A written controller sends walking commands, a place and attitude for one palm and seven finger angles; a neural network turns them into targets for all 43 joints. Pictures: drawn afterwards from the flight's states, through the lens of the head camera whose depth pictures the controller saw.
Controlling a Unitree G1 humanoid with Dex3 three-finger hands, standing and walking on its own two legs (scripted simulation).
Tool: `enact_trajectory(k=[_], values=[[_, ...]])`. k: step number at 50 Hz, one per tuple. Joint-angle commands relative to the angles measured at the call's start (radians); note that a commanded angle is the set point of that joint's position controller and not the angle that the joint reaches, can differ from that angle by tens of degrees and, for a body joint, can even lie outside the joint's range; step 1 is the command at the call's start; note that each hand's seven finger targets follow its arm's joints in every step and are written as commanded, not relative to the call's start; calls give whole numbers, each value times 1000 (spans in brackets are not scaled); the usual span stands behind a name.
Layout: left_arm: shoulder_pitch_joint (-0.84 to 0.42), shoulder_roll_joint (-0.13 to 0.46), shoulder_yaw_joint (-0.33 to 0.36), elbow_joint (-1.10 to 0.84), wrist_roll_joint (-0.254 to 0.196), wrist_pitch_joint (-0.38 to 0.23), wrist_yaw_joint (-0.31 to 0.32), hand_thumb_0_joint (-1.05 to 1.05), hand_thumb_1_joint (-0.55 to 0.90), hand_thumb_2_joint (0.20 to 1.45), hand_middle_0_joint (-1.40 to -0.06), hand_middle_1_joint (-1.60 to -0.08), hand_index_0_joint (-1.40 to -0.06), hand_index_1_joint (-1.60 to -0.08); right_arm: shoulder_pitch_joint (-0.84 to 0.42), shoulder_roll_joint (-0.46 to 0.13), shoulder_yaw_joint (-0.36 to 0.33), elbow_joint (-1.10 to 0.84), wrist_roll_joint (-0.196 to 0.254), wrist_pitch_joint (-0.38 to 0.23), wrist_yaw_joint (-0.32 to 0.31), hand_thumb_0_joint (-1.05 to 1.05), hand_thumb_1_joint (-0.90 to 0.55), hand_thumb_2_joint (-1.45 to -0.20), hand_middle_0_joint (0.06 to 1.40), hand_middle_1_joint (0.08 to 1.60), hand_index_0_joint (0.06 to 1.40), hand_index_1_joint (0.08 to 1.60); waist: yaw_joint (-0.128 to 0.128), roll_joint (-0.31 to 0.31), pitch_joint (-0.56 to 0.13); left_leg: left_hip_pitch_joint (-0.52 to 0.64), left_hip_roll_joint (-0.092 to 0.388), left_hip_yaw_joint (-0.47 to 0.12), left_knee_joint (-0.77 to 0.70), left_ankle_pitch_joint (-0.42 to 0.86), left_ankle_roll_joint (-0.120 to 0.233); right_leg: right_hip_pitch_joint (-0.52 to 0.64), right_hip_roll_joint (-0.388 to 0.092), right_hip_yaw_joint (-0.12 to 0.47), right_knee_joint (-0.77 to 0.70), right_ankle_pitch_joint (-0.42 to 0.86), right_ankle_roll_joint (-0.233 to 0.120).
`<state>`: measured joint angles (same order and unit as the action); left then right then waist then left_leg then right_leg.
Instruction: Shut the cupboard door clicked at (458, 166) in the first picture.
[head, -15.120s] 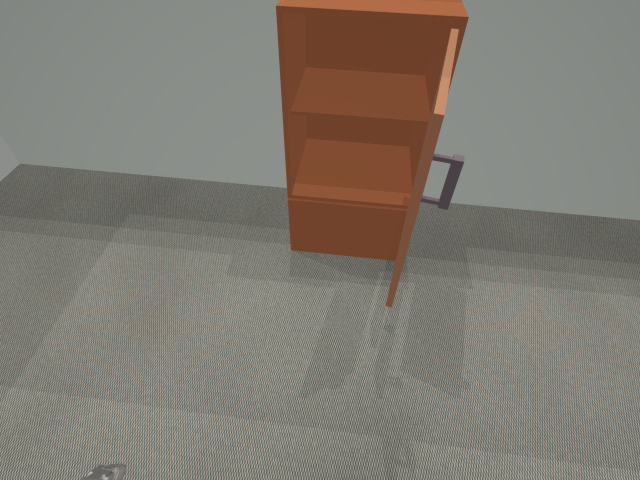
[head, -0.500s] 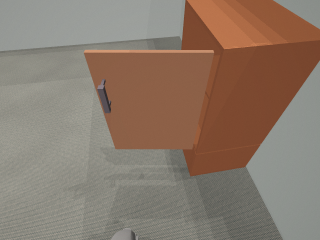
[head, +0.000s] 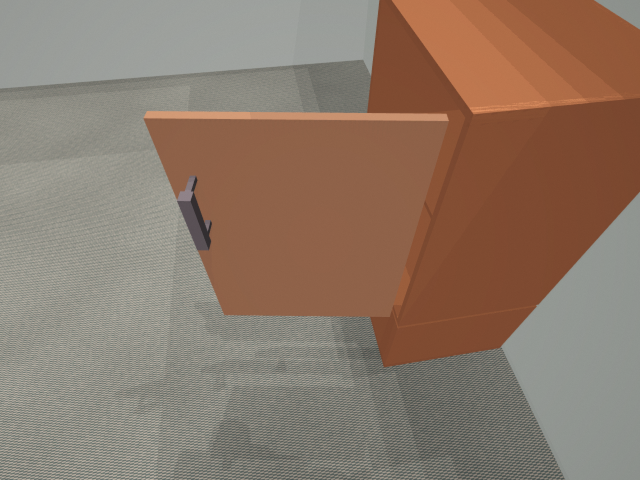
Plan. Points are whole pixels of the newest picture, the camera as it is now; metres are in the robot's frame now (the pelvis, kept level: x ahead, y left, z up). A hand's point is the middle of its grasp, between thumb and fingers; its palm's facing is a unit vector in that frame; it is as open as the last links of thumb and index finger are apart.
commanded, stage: come to a stop and stand still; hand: left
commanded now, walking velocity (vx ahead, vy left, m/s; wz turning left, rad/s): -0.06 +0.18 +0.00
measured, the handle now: (198, 213) +0.51 +0.26 -0.02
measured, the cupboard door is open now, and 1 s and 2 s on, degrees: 80 80 80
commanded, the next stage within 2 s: look again from close up in 0.74 s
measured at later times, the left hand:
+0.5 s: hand out of the picture +0.00 +0.22 -0.17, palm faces +0.07 -0.98 -0.21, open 7.4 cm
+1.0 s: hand out of the picture -0.06 +0.20 -0.17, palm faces +0.00 -0.98 -0.18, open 7.4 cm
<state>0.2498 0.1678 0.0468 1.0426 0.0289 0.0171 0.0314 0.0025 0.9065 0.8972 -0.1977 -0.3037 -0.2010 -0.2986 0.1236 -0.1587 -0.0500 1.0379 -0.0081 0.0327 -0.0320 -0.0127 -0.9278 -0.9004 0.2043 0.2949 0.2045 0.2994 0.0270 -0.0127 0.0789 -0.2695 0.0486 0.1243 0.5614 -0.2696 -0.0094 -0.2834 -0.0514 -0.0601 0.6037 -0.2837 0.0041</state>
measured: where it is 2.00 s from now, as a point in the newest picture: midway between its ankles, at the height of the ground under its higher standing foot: outside the picture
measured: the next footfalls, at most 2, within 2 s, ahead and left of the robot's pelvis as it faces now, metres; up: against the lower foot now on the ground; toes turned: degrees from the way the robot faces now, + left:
left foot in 0.38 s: -0.02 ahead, +0.14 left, +0.00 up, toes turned +2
right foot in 2.00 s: +0.10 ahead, -0.07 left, +0.00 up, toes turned +3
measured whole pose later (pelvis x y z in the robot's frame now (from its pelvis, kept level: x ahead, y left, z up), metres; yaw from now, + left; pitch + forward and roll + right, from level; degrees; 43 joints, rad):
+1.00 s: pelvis -0.06 +0.04 +0.01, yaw -1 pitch -1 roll +0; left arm 0.31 0.13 -0.01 1.12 0.02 -0.02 0.04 0.01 0.91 0.90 -0.20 -0.30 -0.20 -0.30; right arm 0.32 -0.14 0.01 1.06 -0.01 -0.01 -0.02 0.00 -0.92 -0.90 0.20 0.29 0.20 0.30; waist -0.01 0.01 0.03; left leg -0.21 -0.01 0.05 0.53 -0.29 0.03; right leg -0.23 -0.02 -0.02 0.52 -0.26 0.01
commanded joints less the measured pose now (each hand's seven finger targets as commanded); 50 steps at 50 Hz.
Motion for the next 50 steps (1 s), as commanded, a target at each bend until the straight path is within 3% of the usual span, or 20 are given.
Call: enact_trajectory(k=[1, 4, 7, 12, 16, 17, 19, 20, 21, 24, 27, 30, 31, 32, 37, 41, 42, 43, 45, 50], values=[[108, 193, 27, -30, -1, -22, 6, 0, 900, 900, -200, -300, -200, -300, 30, -55, -28, -69, 2, 13, 4, 0, -900, -900, 200, 300, 200, 300, 14, -192, -106, -67, -43, -87, 290, -309, -12, 64, -326, 325, -247, 726, -195], [35, 166, 30, -43, -2, -20, 17, 0, 900, 900, -200, -300, -200, -300, 51, -75, -29, -48, 2, 14, 3, 0, -900, -900, 200, 300, 200, 300, -4, -106, -116, -154, -34, -151, 476, -259, -19, 154, -291, 253, -199, 777, -222], [40, 177, 38, -55, 0, -19, 21, 0, 900, 900, -200, -300, -200, -300, 41, -87, -26, -56, -2, 16, 10, 0, -900, -900, 200, 300, 200, 300, 16, -128, -112, -174, -37, -151, 459, -226, -36, 183, -280, 232, -211, 703, -208], [31, 202, 48, -62, 4, -13, 17, 0, 900, 900, -200, -300, -200, -300, 48, -76, -15, -70, 2, 4, 17, 0, -900, -900, 200, 300, 200, 300, 33, -157, -114, -91, -41, -120, 230, -214, -30, 171, -264, 251, -258, 460, -202], [-28, 192, 43, -62, -8, -6, 12, 0, 900, 900, -200, -300, -200, -300, 169, -57, -3, -26, 1, -17, 14, 0, -900, -900, 200, 300, 200, 300, -21, -147, -121, 144, -53, -72, -124, 11, -18, 44, -187, 197, -227, 219, -118], [-44, 165, 35, -65, -14, -2, 10, 0, 900, 900, -200, -300, -200, -300, 198, -68, -2, -12, 2, -25, 12, 0, -900, -900, 200, 300, 200, 300, -33, -88, -106, 200, -28, -100, -193, 51, -9, -17, -140, 167, -195, 100, -81], [-27, 80, 17, -81, -17, 8, 1, 0, 900, 900, -200, -300, -200, -300, 172, -159, -11, -40, -8, -34, 7, 0, -900, -900, 200, 300, 200, 300, -12, 184, -57, 68, 197, -348, -319, 68, 83, -38, -8, 38, -61, -61, -2], [-55, 74, 12, -72, -14, 13, 2, 0, 900, 900, -200, -300, -200, -300, 125, -160, -8, -41, -11, -35, 0, 0, -900, -900, 200, 300, 200, 300, -11, 229, -13, -19, 222, -396, -377, 44, 120, -18, 8, 22, 1, -100, 15], [-53, 76, 10, -55, -10, 20, 2, 0, 900, 900, -200, -300, -200, -300, 89, -142, -1, -40, -11, -38, -6, 0, -900, -900, 200, 300, 200, 300, -1, 244, 20, -64, 208, -367, -397, 34, 136, 8, 1, 42, 61, -120, 13], [2, 69, 2, -12, -10, 14, -7, 0, 900, 900, -200, -300, -200, -300, 85, -115, 8, -26, -7, -42, -15, 0, -900, -900, 200, 300, 200, 300, 17, 154, -3, 17, 160, -269, -321, 218, 138, 14, 0, 51, 67, -75, 2], [55, 57, -11, 25, -14, -3, -3, 0, 900, 900, -200, -300, -200, -300, 117, -109, 11, 2, -1, -48, -17, 0, -900, -900, 200, 300, 200, 300, 21, 108, -30, 79, 108, -223, -229, 300, 103, 82, -11, 63, -154, 78, 8], [63, 91, -20, 49, -16, -22, 4, 0, 900, 900, -200, -300, -200, -300, 172, -68, 16, 23, 7, -54, -9, 0, -900, -900, 200, 300, 200, 300, -17, 42, -61, 116, 40, -176, -192, 264, 41, 128, -84, 129, -227, 309, -22], [50, 94, -19, 57, -20, -28, 4, 0, 900, 900, -200, -300, -200, -300, 181, -70, 17, 35, 5, -49, -10, 0, -900, -900, 200, 300, 200, 300, -28, -59, -82, 146, 44, -171, -181, 254, 28, 121, -74, 135, -221, 321, -29], [50, 78, -23, 59, -22, -30, 4, 0, 900, 900, -200, -300, -200, -300, 185, -78, 16, 42, 5, -50, -11, 0, -900, -900, 200, 300, 200, 300, -28, -78, -82, 168, 47, -165, -189, 231, 26, 100, -75, 132, -232, 299, -29], [65, 55, -30, 73, -21, -21, 5, 0, 900, 900, -200, -300, -200, -300, 190, -65, 26, 68, 5, -52, -9, 0, -900, -900, 200, 300, 200, 300, -23, -5, 3, 117, 47, -174, -255, 92, 31, 65, -52, 128, -276, 108, -18], [90, 43, -30, 78, -19, -20, 6, 0, 900, 900, -200, -300, -200, -300, 209, -54, 27, 76, 4, -52, -9, 0, -900, -900, 200, 300, 200, 300, -20, 16, 19, 87, 44, -181, -277, 26, 33, 64, -47, 123, -279, 88, -18], [157, 81, -42, 98, -2, -57, 45, 0, 900, 900, -200, -300, -200, -300, 118, -107, 36, 6, 7, -70, 7, 0, -900, -900, 200, 300, 200, 300, 10, 17, 8, 28, 63, -131, -68, 220, 10, 78, -92, 138, -213, 403, -22], [126, 110, -36, 57, -13, -63, 37, 0, 900, 900, -200, -300, -200, -300, 177, -56, 36, -17, -1, -62, 11, 0, -900, -900, 200, 300, 200, 300, -36, 53, -63, 48, 10, -146, -111, 19, 13, 83, -108, 180, -210, 212, -47], [87, 110, -36, 25, -12, -62, 19, 0, 900, 900, -200, -300, -200, -300, 210, -62, 39, -23, -11, -61, 19, 0, -900, -900, 200, 300, 200, 300, -40, 67, -62, 37, 16, -155, -126, -2, 23, 28, -71, 156, -201, -40, -58], [103, 67, -43, 18, -11, -47, 6, 0, 900, 900, -200, -300, -200, -300, 220, -79, 42, -34, -6, -68, 11, 0, -900, -900, 200, 300, 200, 300, -24, 32, 8, -54, 45, -208, -207, -29, 54, 50, -25, 107, -161, 11, -44]])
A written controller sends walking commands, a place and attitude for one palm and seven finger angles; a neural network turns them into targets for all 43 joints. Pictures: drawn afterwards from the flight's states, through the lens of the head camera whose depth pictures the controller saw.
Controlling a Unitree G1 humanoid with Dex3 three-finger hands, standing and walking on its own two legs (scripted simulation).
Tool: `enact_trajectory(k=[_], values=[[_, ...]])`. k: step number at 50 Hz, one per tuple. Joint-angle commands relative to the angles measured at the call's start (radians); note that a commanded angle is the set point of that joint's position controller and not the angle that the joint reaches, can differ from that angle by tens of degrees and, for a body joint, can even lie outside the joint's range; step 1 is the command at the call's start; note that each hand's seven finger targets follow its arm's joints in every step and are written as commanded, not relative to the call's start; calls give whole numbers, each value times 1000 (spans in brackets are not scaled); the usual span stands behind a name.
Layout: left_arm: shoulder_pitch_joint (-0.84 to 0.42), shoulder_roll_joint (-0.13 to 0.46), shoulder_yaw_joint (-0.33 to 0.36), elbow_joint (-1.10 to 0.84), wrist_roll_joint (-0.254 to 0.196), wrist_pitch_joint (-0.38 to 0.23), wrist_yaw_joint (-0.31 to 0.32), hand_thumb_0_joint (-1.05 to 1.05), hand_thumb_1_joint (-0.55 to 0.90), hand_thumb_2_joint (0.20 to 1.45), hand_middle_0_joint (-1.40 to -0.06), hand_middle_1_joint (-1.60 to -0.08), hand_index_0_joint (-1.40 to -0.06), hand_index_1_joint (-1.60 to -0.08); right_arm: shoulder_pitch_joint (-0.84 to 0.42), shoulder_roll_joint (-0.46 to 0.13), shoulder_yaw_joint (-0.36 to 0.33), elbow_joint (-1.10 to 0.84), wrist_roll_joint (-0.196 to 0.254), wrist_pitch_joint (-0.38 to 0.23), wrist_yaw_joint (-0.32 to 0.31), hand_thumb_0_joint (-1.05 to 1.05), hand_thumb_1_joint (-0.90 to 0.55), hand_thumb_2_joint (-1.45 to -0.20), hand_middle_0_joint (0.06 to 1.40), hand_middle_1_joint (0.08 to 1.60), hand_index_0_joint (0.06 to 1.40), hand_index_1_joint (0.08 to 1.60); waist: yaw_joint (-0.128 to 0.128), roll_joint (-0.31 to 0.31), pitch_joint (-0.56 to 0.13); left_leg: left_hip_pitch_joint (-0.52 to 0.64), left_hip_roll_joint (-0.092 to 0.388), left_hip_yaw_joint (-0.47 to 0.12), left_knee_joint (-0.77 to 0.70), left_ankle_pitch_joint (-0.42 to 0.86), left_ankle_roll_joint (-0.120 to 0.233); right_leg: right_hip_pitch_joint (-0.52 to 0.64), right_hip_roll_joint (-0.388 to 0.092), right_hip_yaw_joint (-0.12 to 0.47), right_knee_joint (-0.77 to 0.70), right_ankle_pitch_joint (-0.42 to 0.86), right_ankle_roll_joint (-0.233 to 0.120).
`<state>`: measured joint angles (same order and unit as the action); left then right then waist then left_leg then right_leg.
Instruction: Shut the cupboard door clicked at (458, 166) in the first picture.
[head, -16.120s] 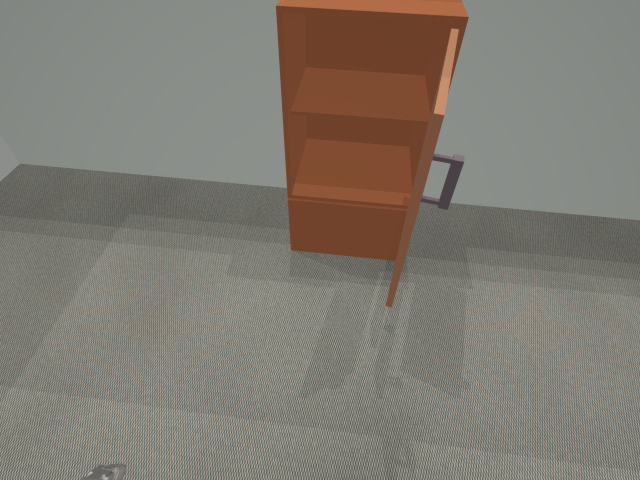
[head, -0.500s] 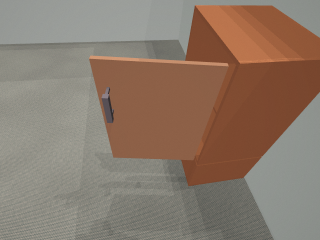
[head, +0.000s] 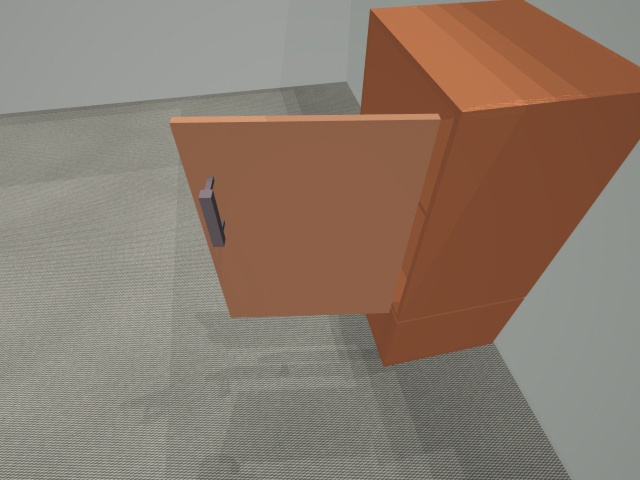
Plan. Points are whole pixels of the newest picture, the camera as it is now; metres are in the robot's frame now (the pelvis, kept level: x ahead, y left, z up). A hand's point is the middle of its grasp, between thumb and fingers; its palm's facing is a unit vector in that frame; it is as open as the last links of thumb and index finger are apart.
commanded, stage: look again from close up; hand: left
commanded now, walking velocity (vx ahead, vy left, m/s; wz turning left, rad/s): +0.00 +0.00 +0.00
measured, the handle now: (214, 212) +0.56 +0.23 -0.02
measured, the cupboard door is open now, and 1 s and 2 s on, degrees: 80 80 80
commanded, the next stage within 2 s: shuffle to correct the standing spot in 0.32 s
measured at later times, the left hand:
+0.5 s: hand out of the picture +0.02 +0.16 -0.17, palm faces +0.01 -0.98 -0.19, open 7.3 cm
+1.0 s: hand out of the picture +0.15 +0.16 -0.17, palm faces +0.09 -0.97 -0.21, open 7.4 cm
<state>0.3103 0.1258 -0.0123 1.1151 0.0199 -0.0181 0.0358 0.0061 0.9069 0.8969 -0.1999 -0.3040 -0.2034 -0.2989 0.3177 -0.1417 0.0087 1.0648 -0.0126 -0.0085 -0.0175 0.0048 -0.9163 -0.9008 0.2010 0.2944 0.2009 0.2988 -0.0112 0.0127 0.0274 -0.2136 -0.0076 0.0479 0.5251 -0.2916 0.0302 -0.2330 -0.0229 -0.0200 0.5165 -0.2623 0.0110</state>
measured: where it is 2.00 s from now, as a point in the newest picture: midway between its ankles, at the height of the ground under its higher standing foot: outside the picture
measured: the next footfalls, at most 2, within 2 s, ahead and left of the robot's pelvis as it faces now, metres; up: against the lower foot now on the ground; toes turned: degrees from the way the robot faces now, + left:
right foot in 1.00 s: +0.16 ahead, -0.11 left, +0.00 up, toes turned +4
left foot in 1.32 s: +0.19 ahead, +0.08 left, +0.00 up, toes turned +6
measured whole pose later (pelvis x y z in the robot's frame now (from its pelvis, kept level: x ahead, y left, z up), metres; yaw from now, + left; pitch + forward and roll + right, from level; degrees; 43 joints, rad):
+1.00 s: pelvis +0.10 -0.03 -0.01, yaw +4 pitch +0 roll +1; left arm 0.21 0.16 0.05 1.01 0.02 -0.05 0.00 0.01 0.91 0.90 -0.20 -0.30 -0.20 -0.30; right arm 0.40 -0.13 0.00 1.11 -0.02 -0.04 -0.02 0.00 -0.91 -0.90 0.20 0.29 0.20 0.30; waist -0.01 0.02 0.07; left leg -0.13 0.00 -0.01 0.59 -0.44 0.01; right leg -0.33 -0.02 -0.10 0.62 -0.29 -0.06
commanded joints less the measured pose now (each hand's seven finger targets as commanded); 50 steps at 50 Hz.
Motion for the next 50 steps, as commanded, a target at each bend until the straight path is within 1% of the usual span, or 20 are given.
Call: enact_trajectory(k=[1, 4, 21, 23, 27, 30, 32, 34, 36, 37, 38, 39, 40, 41, 44, 46, 47, 48, 49, 50], values=[[46, 104, 15, -54, -3, -11, 1, 0, 900, 900, -200, -300, -200, -300, 24, -101, -18, -60, -2, -28, -4, 0, -900, -900, 200, 300, 200, 300, 14, -18, 67, -103, 100, -129, -176, -18, 13, -10, -55, 71, -79, -14, -49], [42, 111, 16, -57, -3, -9, 0, 0, 900, 900, -200, -300, -200, -300, 30, -104, -16, -47, -2, -28, -4, 0, -900, -900, 200, 300, 200, 300, 13, -1, 88, -106, 99, -129, -200, -35, 15, -13, -55, 68, -84, -5, -47], [24, 134, 23, -42, -8, -16, -2, 0, 900, 900, -200, -300, -200, -300, -2, -111, -11, 16, 0, -37, -10, 0, -900, -900, 200, 300, 200, 300, 18, -14, 24, 9, 98, -83, -168, 170, 3, 23, -79, 92, -105, 156, -44], [35, 133, 26, -37, -4, -12, -4, 0, 900, 900, -200, -300, -200, -300, 8, -106, -12, 21, -4, -30, -6, 0, -900, -900, 200, 300, 200, 300, 21, -19, 25, -9, 87, -79, -155, 41, 7, 26, -77, 87, -102, 2, -50], [40, 151, 42, -50, 3, -5, -15, 0, 900, 900, -200, -300, -200, -300, 4, -101, -17, 1, -10, -19, 2, 0, -900, -900, 200, 300, 200, 300, 23, -52, 109, -107, 53, -76, -108, -143, 14, -30, -90, 119, -130, -251, -73], [59, 167, 55, -59, 2, -9, -17, 0, 900, 900, -200, -300, -200, -300, 13, -85, -18, -14, -10, -23, 5, 0, -900, -900, 200, 300, 200, 300, 25, -82, 107, -140, 22, -49, -28, -103, 14, -11, -125, 141, -142, -277, -95], [75, 174, 65, -60, 2, -15, -17, 0, 900, 900, -200, -300, -200, -300, 20, -75, -17, -21, -9, -32, 4, 0, -900, -900, 200, 300, 200, 300, 24, -114, 82, -137, 13, -29, 30, -30, 14, 17, -153, 148, -130, -185, -110], [79, 175, 72, -63, 4, -18, -16, 0, 900, 900, -200, -300, -200, -300, 36, -67, -20, -19, -7, -39, 3, 0, -900, -900, 200, 300, 200, 300, 18, -95, 66, -112, 14, -23, 40, 21, 20, 31, -156, 111, -89, -94, -115], [52, 147, 67, -71, 3, -17, -17, 0, 900, 900, -200, -300, -200, -300, 92, -89, -20, 7, -8, -49, 0, 0, -900, -900, 200, 300, 200, 300, -6, 25, 59, 5, 68, -103, -39, 167, 44, -45, -84, 8, 48, -30, -83], [34, 115, 61, -79, 4, -19, -18, 0, 900, 900, -200, -300, -200, -300, 147, -129, -29, 32, -12, -55, -7, 0, -900, -900, 200, 300, 200, 300, -25, 164, 39, 106, 164, -233, -90, 306, 94, -136, -18, -72, 199, -49, -56], [-20, 93, 51, -101, 6, -24, -15, 0, 900, 900, -200, -300, -200, -300, 215, -158, -37, 49, -15, -55, -18, 0, -900, -900, 200, 300, 200, 300, -52, 259, 56, 202, 264, -384, -146, 517, 171, -279, 33, -113, 337, -211, -39], [-82, 99, 49, -126, 5, -29, -12, 0, 900, 900, -200, -300, -200, -300, 263, -150, -35, 64, -19, -54, -25, 0, -900, -900, 200, 300, 200, 300, -72, 235, 80, 281, 325, -455, -152, 724, 237, -409, 23, -67, 447, -366, -46], [-126, 103, 55, -143, 1, -32, -12, 0, 900, 900, -200, -300, -200, -300, 263, -151, -35, 61, -23, -54, -27, 0, -900, -900, 200, 300, 200, 300, -73, 169, 100, 289, 354, -454, -140, 771, 263, -460, -12, -33, 499, -386, -55], [-143, 92, 58, -147, -2, -35, -18, 0, 900, 900, -200, -300, -200, -300, 234, -149, -36, 47, -27, -56, -28, 0, -900, -900, 200, 300, 200, 300, -63, 133, 98, 273, 345, -420, -135, 747, 259, -454, -36, -19, 499, -363, -58], [-129, 62, 58, -149, -4, -26, -38, 0, 900, 900, -200, -300, -200, -300, 139, -144, -40, 16, -29, -55, -25, 0, -900, -900, 200, 300, 200, 300, -17, 137, 82, 136, 263, -286, -176, 531, 198, -287, -28, -57, 336, -258, -59], [-35, 51, 61, -122, -2, -25, -43, 0, 900, 900, -200, -300, -200, -300, 83, -157, -44, 3, -21, -51, -22, 0, -900, -900, 200, 300, 200, 300, 36, 129, 42, 42, 213, -198, -131, 454, 149, -79, 13, -105, 150, -99, -58], [45, 67, 67, -95, 0, -29, -42, 0, 900, 900, -200, -300, -200, -300, 76, -160, -46, 2, -13, -50, -19, 0, -900, -900, 200, 300, 200, 300, 71, 87, 9, -4, 177, -154, -53, 428, 122, 60, 35, -123, 50, 10, -60], [135, 109, 77, -67, 3, -40, -35, 0, 900, 900, -200, -300, -200, -300, 88, -141, -46, 1, -5, -53, -14, 0, -900, -900, 200, 300, 200, 300, 106, -22, -31, -73, 126, -113, 86, 366, 88, 216, -7, -51, -17, 64, -71], [213, 185, 93, -50, 7, -49, -18, 0, 900, 900, -200, -300, -200, -300, 97, -84, -36, -18, 4, -56, -9, 0, -900, -900, 200, 300, 200, 300, 125, -217, -90, -248, 29, -28, 289, 112, 34, 375, -227, 241, -84, 221, -145], [248, 230, 95, -49, 0, -44, -14, 0, 900, 900, -200, -300, -200, -300, 67, -64, -37, -43, 6, -52, -11, 0, -900, -900, 200, 300, 200, 300, 126, -264, -91, -312, -28, -4, 518, -314, 4, 333, -424, 458, -186, 472, -256]])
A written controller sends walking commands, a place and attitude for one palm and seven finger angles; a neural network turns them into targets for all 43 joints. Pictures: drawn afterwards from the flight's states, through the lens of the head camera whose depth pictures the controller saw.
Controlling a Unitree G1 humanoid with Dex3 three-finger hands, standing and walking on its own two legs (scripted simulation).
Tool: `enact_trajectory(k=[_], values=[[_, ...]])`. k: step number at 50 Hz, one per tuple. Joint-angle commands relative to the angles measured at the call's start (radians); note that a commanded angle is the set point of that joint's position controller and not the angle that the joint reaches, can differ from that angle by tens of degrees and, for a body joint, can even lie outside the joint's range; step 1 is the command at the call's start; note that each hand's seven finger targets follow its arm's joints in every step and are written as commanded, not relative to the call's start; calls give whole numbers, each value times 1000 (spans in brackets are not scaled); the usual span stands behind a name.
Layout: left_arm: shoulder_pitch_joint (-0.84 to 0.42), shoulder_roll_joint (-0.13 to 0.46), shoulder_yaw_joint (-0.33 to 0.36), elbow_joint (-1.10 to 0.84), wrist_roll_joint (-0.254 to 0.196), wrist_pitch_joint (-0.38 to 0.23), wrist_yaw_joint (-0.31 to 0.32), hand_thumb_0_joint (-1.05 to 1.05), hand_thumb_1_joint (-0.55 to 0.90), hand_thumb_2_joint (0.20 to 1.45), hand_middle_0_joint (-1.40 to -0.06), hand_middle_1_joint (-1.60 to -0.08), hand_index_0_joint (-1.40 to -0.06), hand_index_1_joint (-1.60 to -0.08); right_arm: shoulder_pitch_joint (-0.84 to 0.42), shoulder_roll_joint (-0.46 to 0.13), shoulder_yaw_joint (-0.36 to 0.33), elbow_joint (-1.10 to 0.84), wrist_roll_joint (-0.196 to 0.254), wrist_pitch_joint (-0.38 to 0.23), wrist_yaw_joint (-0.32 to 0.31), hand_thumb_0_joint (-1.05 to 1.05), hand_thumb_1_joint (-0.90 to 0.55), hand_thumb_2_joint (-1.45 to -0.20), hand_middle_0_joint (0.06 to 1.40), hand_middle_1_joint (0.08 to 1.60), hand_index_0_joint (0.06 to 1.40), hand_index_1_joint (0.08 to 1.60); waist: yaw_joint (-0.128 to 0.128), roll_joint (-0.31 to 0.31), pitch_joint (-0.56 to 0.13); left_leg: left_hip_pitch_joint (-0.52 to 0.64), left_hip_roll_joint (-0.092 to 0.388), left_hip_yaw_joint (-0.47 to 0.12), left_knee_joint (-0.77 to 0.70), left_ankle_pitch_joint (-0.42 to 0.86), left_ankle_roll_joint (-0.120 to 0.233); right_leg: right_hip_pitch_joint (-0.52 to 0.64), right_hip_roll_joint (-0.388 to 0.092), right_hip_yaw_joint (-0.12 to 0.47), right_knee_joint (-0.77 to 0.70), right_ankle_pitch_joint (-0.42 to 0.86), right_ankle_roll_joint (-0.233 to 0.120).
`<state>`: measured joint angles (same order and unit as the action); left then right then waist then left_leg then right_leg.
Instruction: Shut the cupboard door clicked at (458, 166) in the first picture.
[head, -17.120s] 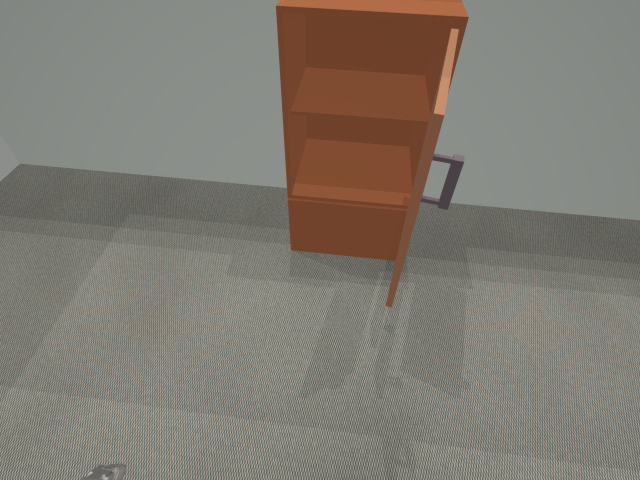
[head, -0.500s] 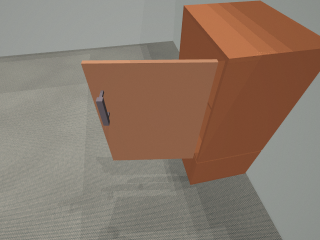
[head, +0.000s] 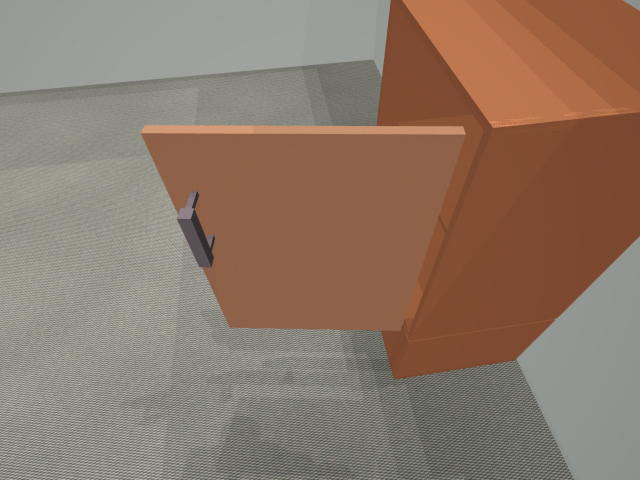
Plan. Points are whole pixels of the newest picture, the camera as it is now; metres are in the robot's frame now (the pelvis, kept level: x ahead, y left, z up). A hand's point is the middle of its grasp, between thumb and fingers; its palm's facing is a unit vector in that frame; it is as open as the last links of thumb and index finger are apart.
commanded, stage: come to a stop and stand still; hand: left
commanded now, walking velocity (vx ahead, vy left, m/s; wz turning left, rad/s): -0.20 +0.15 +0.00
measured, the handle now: (199, 230) +0.48 +0.23 -0.01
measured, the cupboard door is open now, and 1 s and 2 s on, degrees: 80 80 80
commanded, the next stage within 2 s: look again from close up in 0.96 s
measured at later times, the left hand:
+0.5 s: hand out of the picture +0.04 +0.18 -0.17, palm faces +0.07 -0.98 -0.21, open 7.4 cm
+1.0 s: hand out of the picture +0.06 +0.16 -0.16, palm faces +0.02 -0.98 -0.21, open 7.4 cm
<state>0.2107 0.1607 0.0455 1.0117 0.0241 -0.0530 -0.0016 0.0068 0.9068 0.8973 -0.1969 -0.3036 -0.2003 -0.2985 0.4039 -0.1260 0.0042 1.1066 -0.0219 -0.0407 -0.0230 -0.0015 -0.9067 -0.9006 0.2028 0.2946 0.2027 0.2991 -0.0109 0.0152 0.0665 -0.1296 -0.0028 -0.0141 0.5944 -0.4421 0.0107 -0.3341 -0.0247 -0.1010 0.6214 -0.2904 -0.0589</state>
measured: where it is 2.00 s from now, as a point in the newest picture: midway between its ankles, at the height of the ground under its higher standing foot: outside the picture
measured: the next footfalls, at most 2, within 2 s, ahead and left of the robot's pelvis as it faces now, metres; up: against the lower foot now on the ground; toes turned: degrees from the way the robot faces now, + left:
left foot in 0.32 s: +0.10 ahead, +0.10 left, +0.00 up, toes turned +2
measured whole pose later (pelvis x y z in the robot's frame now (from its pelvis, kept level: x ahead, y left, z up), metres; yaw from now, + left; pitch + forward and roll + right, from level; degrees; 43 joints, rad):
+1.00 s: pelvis +0.01 -0.02 +0.01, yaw +0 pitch -2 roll +0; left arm 0.29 0.18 0.00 0.97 0.02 0.00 0.04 0.01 0.90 0.90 -0.20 -0.30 -0.20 -0.30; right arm 0.26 -0.17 -0.01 1.03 -0.01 0.02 -0.02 0.00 -0.91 -0.90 0.20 0.29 0.20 0.30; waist -0.01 -0.02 0.03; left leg -0.29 0.03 0.02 0.56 -0.23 -0.01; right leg -0.17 0.02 -0.08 0.54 -0.34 -0.04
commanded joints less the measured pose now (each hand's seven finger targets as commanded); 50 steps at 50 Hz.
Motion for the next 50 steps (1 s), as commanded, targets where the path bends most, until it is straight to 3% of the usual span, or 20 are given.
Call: enact_trajectory(k=[1, 3, 6, 11, 14, 15, 16, 18, 20, 24, 26, 28, 29, 30, 31, 34, 37, 40, 45, 50], values=[[284, 163, 23, 46, -6, -7, 29, 0, 900, 900, -200, -300, -200, -300, -68, -71, -34, -82, 12, -7, -10, 0, -900, -900, 200, 300, 200, 300, 102, -170, -67, -386, 13, 1, 506, -166, 7, 308, -407, 508, -291, 587, -222], [128, 116, 8, 6, 1, -2, 36, 0, 900, 900, -200, -300, -200, -300, -61, -58, -34, -64, 8, 20, -4, 0, -900, -900, 200, 300, 200, 300, 36, -178, -3, -340, 56, 0, 490, -95, -14, 156, -334, 349, -280, 657, -189], [81, 117, 12, -22, 6, 14, 47, 0, 900, 900, -200, -300, -200, -300, -55, -23, -34, -51, 13, 47, 2, 0, -900, -900, 200, 300, 200, 300, 14, -132, -40, -247, 35, 48, 328, -20, -34, 103, -265, 189, -243, 749, -148], [93, 167, 28, -34, 4, 37, 48, 0, 900, 900, -200, -300, -200, -300, -119, -45, -43, -94, 14, 58, 6, 0, -900, -900, 200, 300, 200, 300, 33, -135, -73, -198, 11, 80, 104, 71, -45, 158, -253, 206, -212, 651, -137], [70, 170, 29, -42, -2, 48, 46, 0, 900, 900, -200, -300, -200, -300, -93, -64, -49, -92, 14, 55, 3, 0, -900, -900, 200, 300, 200, 300, 3, -143, -78, -45, 18, 94, -104, 254, -36, 93, -214, 175, -158, 496, -83], [73, 148, 27, -47, -5, 53, 46, 0, 900, 900, -200, -300, -200, -300, -88, -98, -51, -94, 9, 50, 1, 0, -900, -900, 200, 300, 200, 300, 4, -70, -74, 23, 65, 60, -145, 400, -16, 44, -176, 160, -116, 401, -49], [92, 118, 22, -53, -7, 60, 45, 0, 900, 900, -200, -300, -200, -300, -102, -137, -56, -108, 3, 43, -2, 0, -900, -900, 200, 300, 200, 300, 19, 72, -72, 29, 183, -56, -162, 624, 41, 6, -100, 108, -75, 213, 0], [102, 73, 6, -42, -6, 73, 50, 0, 900, 900, -200, -300, -200, -300, -166, -160, -49, -137, -1, 40, -6, 0, -900, -900, 200, 300, 200, 300, 38, 226, -55, -123, 281, -165, -286, 643, 142, 89, -18, 33, 44, -170, 46], [113, 73, 0, -27, -5, 82, 43, 0, 900, 900, -200, -300, -200, -300, -219, -154, -44, -155, -1, 35, -14, 0, -900, -900, 200, 300, 200, 300, 49, 177, -56, -133, 286, -165, -315, 581, 180, 73, -28, 73, 142, -228, 44], [134, 49, -11, -5, -2, 76, 35, 0, 900, 900, -200, -300, -200, -300, -234, -159, -51, -154, 1, 36, -13, 0, -900, -900, 200, 300, 200, 300, 44, 79, -84, -103, 254, -116, -288, 489, 169, 87, -30, 75, 41, -143, 55], [174, 52, -15, 10, -1, 63, 36, 0, 900, 900, -200, -300, -200, -300, -236, -156, -51, -149, 7, 36, -11, 0, -900, -900, 200, 300, 200, 300, 52, 44, -102, -96, 203, -88, -226, 421, 118, 139, -37, 98, -159, -6, 58], [154, 93, -20, 12, 1, 47, 38, 0, 900, 900, -200, -300, -200, -300, -217, -121, -46, -144, 15, 36, -3, 0, -900, -900, 200, 300, 200, 300, 19, -53, -89, -72, 109, -16, -178, 302, 35, 106, -115, 202, -256, 128, 29], [70, 237, -31, -65, 16, 44, 43, 0, 900, 900, -200, -300, -200, -300, -225, -230, -53, -206, -1, 24, -1, 0, -900, -900, 200, 300, 200, 300, -26, 46, 7, -40, 81, -63, -238, 381, 23, 35, -40, 108, -159, 35, 33], [113, 151, -15, -89, 9, 58, 45, 0, 900, 900, -200, -300, -200, -300, -231, -236, -77, -207, -5, 17, -4, 0, -900, -900, 200, 300, 200, 300, 11, 89, -108, -29, 167, -112, -218, 252, 37, -2, -32, 107, -108, -96, 39], [140, 121, -25, -92, 7, 57, 47, 0, 900, 900, -200, -300, -200, -300, -235, -205, -77, -222, -4, 30, -6, 0, -900, -900, 200, 300, 200, 300, 14, 74, -138, -64, 160, -110, -192, 176, 48, 19, -30, 108, -131, -50, 33], [136, 146, -22, -118, 6, 43, 52, 0, 900, 900, -200, -300, -200, -300, -213, -120, -51, -247, -6, 55, 8, 0, -900, -900, 200, 300, 200, 300, 6, -267, -37, -191, 32, 20, 17, 136, 2, -21, -155, 302, -335, -156, -22], [92, 151, -13, -137, 0, 25, 58, 0, 900, 900, -200, -300, -200, -300, -180, -105, -50, -222, -1, 44, 14, 0, -900, -900, 200, 300, 200, 300, -17, -129, -16, -164, 38, 11, 37, 230, 6, -38, -168, 275, -303, 8, -45], [122, 150, -16, -123, -4, 26, 58, 0, 900, 900, -200, -300, -200, -300, -159, -105, -40, -192, 2, 32, 9, 0, -900, -900, 200, 300, 200, 300, 2, -57, -43, -133, 51, 11, -33, 324, 8, 50, -127, 206, -228, 209, -11], [147, 160, -17, -92, -9, 34, 56, 0, 900, 900, -200, -300, -200, -300, -168, -119, -34, -155, 6, 35, 2, 0, -900, -900, 200, 300, 200, 300, 21, -57, -27, -140, 63, 9, -60, 349, 4, 109, -117, 191, -231, 258, 23], [121, 153, -22, -83, -9, 40, 52, 0, 900, 900, -200, -300, -200, -300, -165, -132, -31, -122, 5, 35, 4, 0, -900, -900, 200, 300, 200, 300, 22, 8, 2, -130, 77, -12, -115, 326, 5, 87, -93, 171, -250, 103, 18]])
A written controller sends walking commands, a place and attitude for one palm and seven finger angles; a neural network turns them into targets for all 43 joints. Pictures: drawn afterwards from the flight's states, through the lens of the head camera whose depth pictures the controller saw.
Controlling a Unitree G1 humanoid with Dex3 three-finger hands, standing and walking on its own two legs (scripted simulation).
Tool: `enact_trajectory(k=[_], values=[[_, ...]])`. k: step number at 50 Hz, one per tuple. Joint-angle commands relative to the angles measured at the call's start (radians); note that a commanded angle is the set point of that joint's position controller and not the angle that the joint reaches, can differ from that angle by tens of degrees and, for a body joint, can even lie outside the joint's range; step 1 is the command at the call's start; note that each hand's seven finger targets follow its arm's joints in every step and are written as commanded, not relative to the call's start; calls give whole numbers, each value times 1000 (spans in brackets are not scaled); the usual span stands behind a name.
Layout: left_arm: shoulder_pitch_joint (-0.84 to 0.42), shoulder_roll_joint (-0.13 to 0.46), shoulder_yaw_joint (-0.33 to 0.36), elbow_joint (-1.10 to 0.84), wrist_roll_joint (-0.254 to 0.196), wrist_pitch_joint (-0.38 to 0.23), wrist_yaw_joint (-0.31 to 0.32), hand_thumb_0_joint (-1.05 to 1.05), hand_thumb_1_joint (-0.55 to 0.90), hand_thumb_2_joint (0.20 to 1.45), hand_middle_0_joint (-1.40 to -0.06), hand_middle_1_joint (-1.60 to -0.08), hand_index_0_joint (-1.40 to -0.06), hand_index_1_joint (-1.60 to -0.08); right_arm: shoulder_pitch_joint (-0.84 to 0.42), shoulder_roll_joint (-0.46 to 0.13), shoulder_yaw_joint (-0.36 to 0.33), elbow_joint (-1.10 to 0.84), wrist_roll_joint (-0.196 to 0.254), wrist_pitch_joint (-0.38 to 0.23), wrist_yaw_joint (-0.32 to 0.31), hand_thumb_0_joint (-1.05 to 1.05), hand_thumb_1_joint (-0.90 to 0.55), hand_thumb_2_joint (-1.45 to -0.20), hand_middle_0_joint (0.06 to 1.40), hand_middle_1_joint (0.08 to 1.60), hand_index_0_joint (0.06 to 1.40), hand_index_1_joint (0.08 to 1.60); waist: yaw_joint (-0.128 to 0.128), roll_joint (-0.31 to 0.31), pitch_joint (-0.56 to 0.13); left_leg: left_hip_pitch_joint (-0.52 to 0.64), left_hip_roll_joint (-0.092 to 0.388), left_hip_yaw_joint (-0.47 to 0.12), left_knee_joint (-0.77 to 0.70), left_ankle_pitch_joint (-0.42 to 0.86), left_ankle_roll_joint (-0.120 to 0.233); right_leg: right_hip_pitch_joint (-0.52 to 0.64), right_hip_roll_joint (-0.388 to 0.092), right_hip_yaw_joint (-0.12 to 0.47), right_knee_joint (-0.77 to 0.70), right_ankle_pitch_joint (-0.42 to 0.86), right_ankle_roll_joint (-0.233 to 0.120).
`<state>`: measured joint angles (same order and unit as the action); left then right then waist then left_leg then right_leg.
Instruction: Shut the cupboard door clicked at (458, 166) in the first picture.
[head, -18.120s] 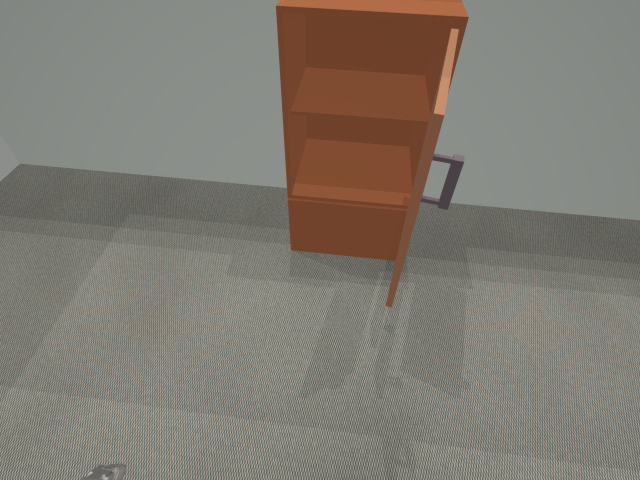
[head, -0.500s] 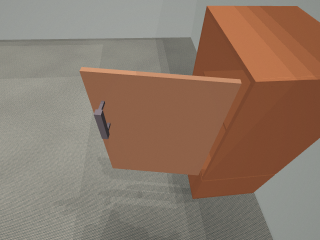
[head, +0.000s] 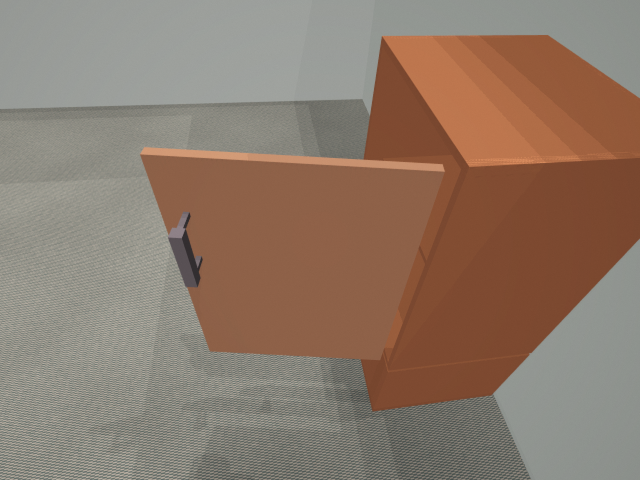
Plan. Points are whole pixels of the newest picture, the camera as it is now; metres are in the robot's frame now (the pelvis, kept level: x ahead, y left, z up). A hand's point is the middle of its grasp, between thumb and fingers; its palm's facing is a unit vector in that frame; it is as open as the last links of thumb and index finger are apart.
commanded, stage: look again from close up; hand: left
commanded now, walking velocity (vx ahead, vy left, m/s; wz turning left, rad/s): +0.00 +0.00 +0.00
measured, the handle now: (188, 250) +0.46 +0.25 -0.02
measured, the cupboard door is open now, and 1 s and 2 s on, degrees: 80 80 80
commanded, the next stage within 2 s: raise the hand and make a fist in 0.52 s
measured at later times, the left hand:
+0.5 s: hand out of the picture -0.01 +0.22 -0.17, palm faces -0.02 -0.98 -0.18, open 7.4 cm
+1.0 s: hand (155, 467) +0.15 +0.21 -0.06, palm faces -0.01 -1.00 +0.03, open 6.4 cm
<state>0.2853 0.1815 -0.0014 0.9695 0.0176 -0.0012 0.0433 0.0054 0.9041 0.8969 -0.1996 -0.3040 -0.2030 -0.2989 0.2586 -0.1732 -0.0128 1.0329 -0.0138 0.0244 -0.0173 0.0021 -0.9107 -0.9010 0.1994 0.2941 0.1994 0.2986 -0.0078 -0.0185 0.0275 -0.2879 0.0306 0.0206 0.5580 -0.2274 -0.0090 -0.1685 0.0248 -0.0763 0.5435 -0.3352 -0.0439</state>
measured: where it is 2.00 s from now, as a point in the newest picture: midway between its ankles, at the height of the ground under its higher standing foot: outside the picture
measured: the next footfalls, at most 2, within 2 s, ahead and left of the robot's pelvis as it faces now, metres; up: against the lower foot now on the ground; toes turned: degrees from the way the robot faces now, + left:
none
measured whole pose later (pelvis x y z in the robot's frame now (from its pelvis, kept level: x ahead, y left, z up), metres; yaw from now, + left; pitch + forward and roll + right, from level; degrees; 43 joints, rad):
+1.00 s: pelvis -0.04 +0.05 -0.09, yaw +1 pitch +10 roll -1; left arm 0.46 0.17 0.06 0.09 -0.22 -0.51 -0.24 0.00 0.90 0.90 -0.38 -0.50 -0.38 -0.49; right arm 0.18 -0.26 -0.04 0.49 0.03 -0.21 0.03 0.01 -0.91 -0.90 0.20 0.29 0.20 0.30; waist 0.00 -0.04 -0.16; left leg -0.92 -0.03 0.06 1.17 -0.43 0.07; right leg -0.84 0.01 -0.04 1.20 -0.54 -0.03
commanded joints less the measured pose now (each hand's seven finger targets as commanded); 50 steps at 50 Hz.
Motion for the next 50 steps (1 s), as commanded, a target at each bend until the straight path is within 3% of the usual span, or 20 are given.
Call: enact_trajectory(k=[1, 7, 30, 31, 32, 33, 34, 35, 36, 37, 38, 39, 40, 41, 42, 43, 44, 47, 49, 50], values=[[43, 131, 24, -37, -4, -12, 7, 0, 900, 900, -200, -300, -200, -300, -20, -84, -14, -44, -3, -29, -1, 0, -900, -900, 200, 300, 200, 300, 18, 32, 47, 22, 43, -53, -85, 97, 25, -82, -140, 149, -181, 116, 3], [32, 122, 19, -18, -3, -10, 2, 0, 900, 900, -200, -300, -200, -300, -10, -94, -12, -16, -3, -30, 1, 0, -900, -900, 200, 300, 200, 300, 12, 25, 47, 26, 45, -67, -129, 36, 27, -94, -134, 145, -203, 26, 4], [108, 76, 2, 83, 7, -7, 4, 0, 900, 900, -200, -300, -200, -300, -20, -115, -18, 43, 10, -42, 0, 0, -900, -900, 200, 300, 200, 300, 14, 39, 30, 72, 86, -128, -284, -54, 50, -65, -125, 105, -178, 96, 41], [141, 82, -4, 113, 22, -27, 35, 0, 900, 900, -200, -300, -200, -300, -36, -140, -7, -26, 11, -51, 2, 0, -900, -900, 200, 300, 200, 300, 15, 86, 11, 75, 91, -74, -115, 169, 26, -57, -129, 107, -162, 138, 29], [-720, 573, 320, -1619, -119, -270, 41, 0, 900, 900, -200, -300, -200, -300, 60, -314, -41, -362, 38, -216, -80, 0, -900, -900, 200, 300, 200, 300, -177, 93, -364, 394, 42, -115, -149, 189, 22, -116, -22, -3, -32, 235, 24], [-83, 171, 14, -1366, -130, -214, 55, 0, 900, 900, -218, -320, -218, -320, -14, -188, 17, -357, 67, -314, -90, 0, -900, -900, 200, 300, 200, 300, -15, 345, -535, 483, 78, -140, -174, 207, -25, -175, 3, -21, 28, 63, 9], [179, -8, -53, -1212, -153, -85, 79, 0, 900, 900, -237, -340, -237, -340, -32, -175, 19, -332, 60, -365, -70, 0, -900, -900, 200, 300, 200, 300, -23, 348, -346, 327, 91, -215, -244, 76, -85, -232, 15, -19, 140, -49, 13], [174, -110, -143, -1048, -159, -48, 82, 0, 900, 900, -255, -360, -255, -360, -34, -164, 23, -293, 76, -385, -52, 0, -900, -900, 200, 300, 200, 300, -49, 177, -81, 121, 62, -211, -255, -95, -58, -336, -12, -6, 159, -53, 21], [72, -84, -116, -1113, -164, -101, 79, 0, 900, 900, -273, -380, -273, -380, -35, -198, -6, -351, 61, -397, -34, 0, -900, -900, 200, 300, 200, 300, -73, 118, 16, 25, 32, -196, -191, -223, -24, -348, -13, -20, 89, -50, 16], [106, -40, -52, -1012, -156, -153, 65, 0, 900, 900, -292, -400, -292, -400, -53, -211, -18, -381, 46, -406, -23, 0, -900, -900, 200, 300, 200, 300, -69, 21, 44, -70, 3, -183, -106, -282, -11, -392, -12, -35, 49, -67, 16], [170, -51, -25, -902, -164, -220, 36, 0, 900, 900, -310, -420, -310, -420, -57, -210, -26, -405, 31, -405, -8, 0, -900, -900, 200, 300, 200, 300, -60, -90, 39, -171, -17, -167, -14, -288, -9, -461, -10, -43, 72, -125, 16], [301, -38, 27, -820, -177, -296, -17, 0, 900, 900, -328, -440, -328, -440, -72, -207, -40, -438, 31, -404, 15, 0, -900, -900, 200, 300, 200, 300, 2, -50, -29, -218, -36, -130, 69, -227, -17, -483, -10, -36, 128, -136, 4], [363, -38, 52, -791, -209, -388, -74, 0, 900, 900, -347, -460, -347, -460, -100, -195, -45, -475, 17, -395, 31, 0, -900, -900, 200, 300, 200, 300, 31, -123, -75, -302, -45, -106, 156, -229, -20, -531, -16, -30, 186, -194, 1], [362, -14, 88, -779, -235, -490, -139, 0, 900, 900, -365, -480, -365, -480, -125, -195, -56, -496, 10, -381, 42, 0, -900, -900, 200, 300, 200, 300, 45, -220, -87, -401, -50, -81, 236, -255, -28, -591, -18, -10, 237, -286, -1], [366, -20, 79, -802, -246, -592, -211, 0, 900, 900, -383, -500, -383, -500, -150, -202, -67, -530, 5, -368, 51, 0, -900, -900, 200, 300, 200, 300, 55, -240, -94, -481, -51, -60, 304, -274, -28, -643, -18, 8, 300, -340, -6], [365, 16, 99, -815, -246, -660, -267, 0, 900, 900, -402, -520, -402, -520, -168, -208, -78, -575, 5, -353, 60, 0, -900, -900, 200, 300, 200, 300, 61, -197, -107, -544, -57, -50, 359, -294, -18, -669, -23, 34, 350, -357, -11], [421, 75, 169, -776, -237, -661, -288, 0, 900, 900, -420, -540, -420, -540, -168, -206, -89, -606, 21, -330, 64, 0, -900, -900, 200, 300, 200, 300, 92, -114, -112, -570, -56, -53, 369, -305, -11, -672, -20, 53, 391, -338, -20], [337, 103, 164, -1007, -269, -556, -301, 0, 900, 900, -475, -600, -475, -600, -218, -220, -69, -743, 53, -281, 49, 0, -900, -900, 200, 300, 200, 300, 108, 34, -216, -559, -58, -94, 312, -482, 7, -676, -17, 60, 445, -374, -15], [245, 150, 193, -1184, -282, -521, -258, 0, 900, 900, -512, -640, -512, -640, -194, -214, -64, -759, 54, -270, 25, 0, -900, -900, 200, 300, 200, 300, 82, 85, -281, -563, -44, -125, 328, -524, 14, -712, -5, 74, 467, -366, -10], [201, 129, 158, -1292, -287, -529, -236, 0, 900, 900, -530, -660, -530, -660, -175, -202, -61, -767, 50, -276, 17, 0, -900, -900, 200, 300, 200, 300, 57, 132, -304, -546, -42, -128, 356, -506, 24, -726, -5, 92, 453, -355, -8]])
